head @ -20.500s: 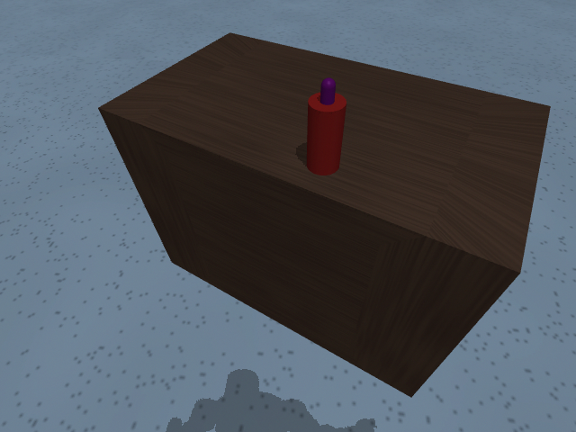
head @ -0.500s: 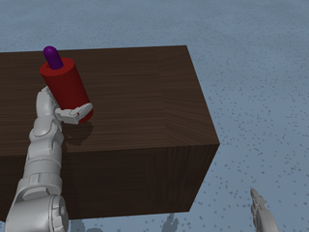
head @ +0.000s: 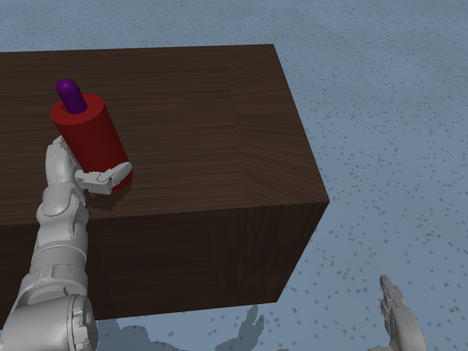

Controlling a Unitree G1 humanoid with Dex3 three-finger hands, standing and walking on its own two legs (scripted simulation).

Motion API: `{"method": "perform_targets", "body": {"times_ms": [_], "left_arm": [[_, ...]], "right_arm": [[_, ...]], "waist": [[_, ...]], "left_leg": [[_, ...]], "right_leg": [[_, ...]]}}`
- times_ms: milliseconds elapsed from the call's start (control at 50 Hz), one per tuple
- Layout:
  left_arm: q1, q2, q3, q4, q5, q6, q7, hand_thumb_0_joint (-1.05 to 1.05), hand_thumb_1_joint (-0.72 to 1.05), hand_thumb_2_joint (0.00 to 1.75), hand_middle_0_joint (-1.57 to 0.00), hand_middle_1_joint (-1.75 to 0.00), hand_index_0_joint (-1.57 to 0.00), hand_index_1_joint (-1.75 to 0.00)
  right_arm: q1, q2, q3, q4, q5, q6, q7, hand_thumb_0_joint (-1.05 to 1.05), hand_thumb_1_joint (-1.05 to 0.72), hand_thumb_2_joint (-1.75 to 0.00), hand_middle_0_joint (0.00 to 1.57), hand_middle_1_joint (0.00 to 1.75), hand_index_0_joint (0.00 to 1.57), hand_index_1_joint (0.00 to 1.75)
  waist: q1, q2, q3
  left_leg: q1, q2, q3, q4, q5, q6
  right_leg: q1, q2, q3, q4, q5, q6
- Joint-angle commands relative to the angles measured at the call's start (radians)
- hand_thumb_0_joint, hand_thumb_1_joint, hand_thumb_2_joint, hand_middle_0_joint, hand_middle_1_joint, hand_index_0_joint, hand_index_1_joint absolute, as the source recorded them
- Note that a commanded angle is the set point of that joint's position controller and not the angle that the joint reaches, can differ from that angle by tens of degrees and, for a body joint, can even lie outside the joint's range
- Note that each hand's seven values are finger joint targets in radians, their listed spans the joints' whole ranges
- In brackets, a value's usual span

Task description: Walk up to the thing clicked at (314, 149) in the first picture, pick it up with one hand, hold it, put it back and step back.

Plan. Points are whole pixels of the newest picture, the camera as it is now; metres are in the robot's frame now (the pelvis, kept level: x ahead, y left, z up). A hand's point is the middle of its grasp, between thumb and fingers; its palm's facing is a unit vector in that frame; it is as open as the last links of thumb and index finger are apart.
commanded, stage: lower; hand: left
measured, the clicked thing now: (92, 136) +0.44 +0.22 +0.14
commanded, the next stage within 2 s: loosen in 0.42 s
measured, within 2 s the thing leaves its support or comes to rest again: rests again in 0.32 s
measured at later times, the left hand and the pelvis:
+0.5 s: hand (110, 169) +0.44 +0.22 +0.06, palm faces +0.17 -0.99 +0.01, open 10.2 cm; pelvis +0.00 +0.01 -0.01, yaw +0 degrees
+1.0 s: hand (108, 165) +0.45 +0.22 +0.07, palm faces +0.18 -0.98 +0.02, open 14.3 cm; pelvis +0.00 +0.01 -0.02, yaw +0 degrees
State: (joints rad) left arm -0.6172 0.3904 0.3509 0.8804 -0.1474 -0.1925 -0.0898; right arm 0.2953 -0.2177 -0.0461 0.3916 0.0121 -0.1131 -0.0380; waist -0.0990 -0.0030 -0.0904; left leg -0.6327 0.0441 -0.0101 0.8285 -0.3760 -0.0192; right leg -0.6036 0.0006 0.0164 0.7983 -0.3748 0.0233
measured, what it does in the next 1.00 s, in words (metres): stands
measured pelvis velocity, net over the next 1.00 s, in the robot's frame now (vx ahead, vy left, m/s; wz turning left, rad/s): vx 0.00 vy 0.01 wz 0.00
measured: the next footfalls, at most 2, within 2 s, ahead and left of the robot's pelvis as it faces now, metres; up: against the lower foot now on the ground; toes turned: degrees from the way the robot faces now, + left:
none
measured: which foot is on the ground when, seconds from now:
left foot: down 0.00-1.00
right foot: down 0.00-1.00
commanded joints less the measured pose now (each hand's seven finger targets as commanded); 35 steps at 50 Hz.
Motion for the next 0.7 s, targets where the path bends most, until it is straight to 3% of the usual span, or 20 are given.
{"method": "perform_targets", "body": {"times_ms": [0, 60, 100, 120, 140, 160, 180, 280, 340, 360, 400, 440, 460, 480, 500, 520, 540, 580, 620, 680], "left_arm": [[-0.529, 0.276, 0.044, -0.291, -0.024, -0.122, 0.0, 0.0, 0.12, 1.23, -1.28, -1.39, -1.29, -1.4], [-0.541, 0.293, 0.053, -0.3, -0.019, -0.136, -0.001, 0.0, 0.13, 1.23, -1.28, -1.38, -1.29, -1.39], [-0.478, 0.262, 0.04, -0.199, -0.017, -0.131, -0.001, 0.0, 0.13, 1.23, -1.26, -1.37, -1.27, -1.38], [-0.512, 0.271, 0.045, -0.283, -0.022, -0.142, -0.002, 0.0, 0.14, 1.23, -1.26, -1.38, -1.27, -1.39], [-0.547, 0.29, 0.048, -0.307, -0.021, -0.148, -0.002, 0.0, 0.14, 1.24, -1.27, -1.38, -1.28, -1.39], [-0.512, 0.251, 0.032, -0.244, -0.02, -0.143, 0.0, 0.0, 0.15, 1.24, -1.29, -1.39, -1.3, -1.4], [-0.523, 0.268, 0.042, -0.262, -0.022, -0.149, -0.001, 0.0, 0.14, 1.23, -1.28, -1.39, -1.29, -1.4], [-0.534, 0.264, 0.032, -0.305, -0.015, -0.162, 0.002, 0.0, 0.12, 1.22, -1.25, -1.36, -1.26, -1.37], [-0.48, 0.254, 0.037, -0.237, -0.011, -0.163, 0.007, 0.0, 0.12, 1.23, -1.26, -1.37, -1.26, -1.38], [-0.51, 0.241, 0.021, -0.3, -0.014, -0.172, 0.005, 0.0, 0.13, 1.24, -1.25, -1.37, -1.26, -1.38], [-0.461, 0.234, 0.024, -0.22, -0.008, -0.168, 0.009, 0.0, 0.13, 1.24, -1.26, -1.37, -1.26, -1.38], [-0.498, 0.241, 0.026, -0.306, -0.01, -0.181, 0.012, 0.0, 0.12, 1.24, -1.27, -1.38, -1.27, -1.39], [-0.468, 0.25, 0.033, -0.255, -0.005, -0.177, 0.015, 0.0, 0.11, 1.25, -1.25, -1.38, -1.26, -1.39], [-0.422, 0.2, 0.008, -0.177, -0.003, -0.168, 0.013, 0.0, 0.1, 1.23, -1.25, -1.37, -1.26, -1.38], [-0.487, 0.217, 0.009, -0.273, -0.002, -0.183, 0.013, 0.0, 0.12, 1.24, -1.24, -1.36, -1.24, -1.37], [-0.49, 0.213, 0.007, -0.266, 0.001, -0.183, 0.017, 0.0, 0.12, 1.16, -1.31, -1.34, -1.32, -1.34], [-0.442, 0.226, 0.029, -0.196, 0.003, -0.177, 0.023, 0.0, 0.04, 1.08, -1.23, -1.26, -1.26, -1.26], [-0.499, 0.241, 0.033, -0.289, -0.008, -0.19, 0.024, 0.0, -0.11, 0.92, -1.13, -1.12, -1.16, -1.1], [-0.466, 0.193, 0.009, -0.227, -0.01, -0.182, 0.018, 0.0, -0.2, 0.76, -1.04, -1.0, -1.07, -0.98], [-0.467, 0.208, 0.019, -0.216, -0.007, -0.178, 0.02, 0.0, -0.38, 0.53, -0.95, -0.86, -0.98, -0.85]], "right_arm": [[-0.025, -0.137, -0.058, -0.21, 0.004, -0.047, -0.006, 0.0, 0.51, -0.06, 0.05, 0.05, 0.05, 0.05], [-0.038, -0.145, -0.061, -0.269, 0.001, -0.043, -0.003, 0.0, 0.51, -0.06, 0.05, 0.05, 0.05, 0.05], [0.025, -0.131, -0.059, -0.208, -0.001, -0.032, -0.003, 0.0, 0.51, -0.06, 0.05, 0.05, 0.05, 0.05], [0.008, -0.142, -0.06, -0.232, 0.0, -0.036, 0.001, 0.0, 0.52, -0.06, 0.05, 0.05, 0.05, 0.05], [-0.002, -0.159, -0.081, -0.263, -0.001, -0.04, -0.001, 0.0, 0.51, -0.06, 0.05, 0.05, 0.05, 0.05], [0.009, -0.138, -0.062, -0.275, -0.002, -0.037, 0.0, 0.0, 0.51, -0.06, 0.05, 0.05, 0.05, 0.05], [-0.006, -0.128, -0.05, -0.283, -0.001, -0.038, 0.001, 0.0, 0.52, -0.06, 0.05, 0.05, 0.05, 0.05], [0.009, -0.142, -0.06, -0.327, -0.005, -0.032, 0.002, 0.0, 0.51, -0.06, 0.05, 0.05, 0.05, 0.05], [0.047, -0.16, -0.08, -0.315, -0.009, -0.025, 0.003, 0.0, 0.51, -0.06, 0.05, 0.05, 0.05, 0.05], [0.035, -0.123, -0.045, -0.324, -0.006, -0.027, 0.009, 0.0, 0.51, -0.06, 0.05, 0.05, 0.05, 0.05], [0.063, -0.135, -0.057, -0.331, -0.009, -0.022, 0.01, 0.0, 0.51, -0.06, 0.05, 0.05, 0.05, 0.05], [0.061, -0.141, -0.064, -0.334, -0.01, -0.022, 0.012, 0.0, 0.51, -0.06, 0.05, 0.05, 0.05, 0.05], [0.058, -0.161, -0.091, -0.327, -0.01, -0.018, 0.011, 0.0, 0.51, -0.06, 0.05, 0.05, 0.05, 0.05], [0.077, -0.157, -0.085, -0.328, -0.013, -0.017, 0.013, 0.0, 0.51, -0.06, 0.05, 0.05, 0.05, 0.05], [0.049, -0.132, -0.055, -0.373, -0.013, -0.019, 0.018, 0.0, 0.52, -0.06, 0.05, 0.05, 0.05, 0.05], [0.042, -0.143, -0.07, -0.377, -0.013, -0.019, 0.015, 0.0, 0.51, -0.05, 0.05, 0.05, 0.05, 0.05], [0.076, -0.147, -0.077, -0.357, -0.015, -0.015, 0.014, 0.0, 0.51, -0.05, 0.05, 0.05, 0.05, 0.05], [0.071, -0.154, -0.083, -0.381, -0.017, -0.013, 0.017, 0.0, 0.51, -0.05, 0.05, 0.05, 0.05, 0.05], [0.091, -0.137, -0.068, -0.371, -0.014, -0.008, 0.018, 0.0, 0.51, -0.05, 0.05, 0.05, 0.05, 0.05], [0.093, -0.154, -0.081, -0.37, -0.014, -0.005, 0.017, 0.0, 0.5, -0.05, 0.05, 0.05, 0.05, 0.05]], "waist": [[-0.002, 0.101, -0.438], [0.003, 0.098, -0.466], [-0.01, 0.095, -0.362], [0.007, 0.109, -0.399], [-0.007, 0.132, -0.462], [-0.017, 0.09, -0.437], [0.001, 0.093, -0.416], [-0.006, 0.119, -0.471], [-0.018, 0.105, -0.428], [0.002, 0.14, -0.446], [-0.015, 0.116, -0.433], [-0.002, 0.142, -0.45], [-0.01, 0.126, -0.43], [-0.031, 0.099, -0.38], [-0.007, 0.118, -0.405], [-0.016, 0.113, -0.438], [-0.019, 0.083, -0.377], [-0.011, 0.124, -0.45], [-0.017, 0.078, -0.399], [-0.017, 0.093, -0.407]], "left_leg": [[0.27, -0.019, 0.014, -0.061, 0.301, 0.038], [0.251, -0.018, 0.011, -0.055, 0.285, 0.035], [0.205, -0.021, 0.015, -0.052, 0.239, 0.035], [0.216, -0.019, 0.009, -0.061, 0.242, 0.031], [0.256, -0.016, 0.008, -0.047, 0.269, 0.03], [0.234, -0.017, 0.011, -0.039, 0.259, 0.037], [0.208, -0.021, 0.012, -0.041, 0.254, 0.035], [0.241, -0.019, 0.011, -0.02, 0.304, 0.034], [0.224, -0.013, 0.003, -0.019, 0.298, 0.028], [0.234, -0.013, 0.003, -0.023, 0.311, 0.023], [0.231, -0.01, -0.001, -0.01, 0.324, 0.026], [0.222, -0.012, 0.0, -0.017, 0.3, 0.022], [0.221, -0.011, 0.0, -0.015, 0.298, 0.023], [0.204, -0.007, -0.002, -0.012, 0.292, 0.025], [0.191, -0.014, 0.001, -0.016, 0.27, 0.023], [0.216, -0.012, 0.001, -0.009, 0.28, 0.024], [0.178, -0.015, 0.003, -0.009, 0.25, 0.027], [0.197, -0.019, 0.005, -0.008, 0.252, 0.025], [0.164, -0.02, 0.009, -0.005, 0.242, 0.032], [0.189, -0.015, 0.002, -0.006, 0.261, 0.026]], "right_leg": [[0.1, 0.013, -0.037, -0.076, 0.301, -0.025], [0.098, 0.012, -0.037, -0.068, 0.284, -0.027], [0.053, 0.013, -0.038, -0.069, 0.245, -0.026], [0.06, 0.015, -0.04, -0.064, 0.244, -0.031], [0.065, 0.014, -0.038, -0.056, 0.262, -0.03], [0.06, 0.015, -0.039, -0.059, 0.26, -0.026], [0.076, 0.014, -0.038, -0.057, 0.263, -0.025], [0.068, 0.016, -0.036, -0.037, 0.298, -0.027], [0.028, 0.019, -0.042, -0.03, 0.274, -0.031], [0.039, 0.019, -0.045, -0.024, 0.277, -0.035], [0.021, 0.02, -0.047, -0.02, 0.277, -0.033], [0.032, 0.02, -0.045, -0.014, 0.267, -0.036], [0.013, 0.02, -0.046, -0.013, 0.263, -0.035], [-0.012, 0.021, -0.048, -0.015, 0.252, -0.034], [0.009, 0.02, -0.045, -0.016, 0.244, -0.035], [0.011, 0.02, -0.045, -0.011, 0.254, -0.034], [-0.004, 0.022, -0.045, -0.016, 0.234, -0.031], [0.021, 0.017, -0.04, -0.012, 0.243, -0.033], [0.02, 0.016, -0.039, -0.014, 0.245, -0.029], [-0.001, 0.02, -0.046, -0.005, 0.238, -0.034]]}}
